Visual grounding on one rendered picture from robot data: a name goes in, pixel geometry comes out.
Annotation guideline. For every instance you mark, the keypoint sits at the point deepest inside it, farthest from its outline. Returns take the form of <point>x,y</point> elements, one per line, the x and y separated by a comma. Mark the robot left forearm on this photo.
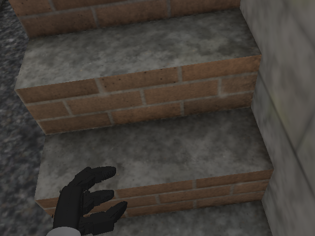
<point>64,231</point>

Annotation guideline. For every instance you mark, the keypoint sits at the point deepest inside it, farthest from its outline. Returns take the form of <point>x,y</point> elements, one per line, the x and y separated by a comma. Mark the left robot hand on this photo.
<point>75,200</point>

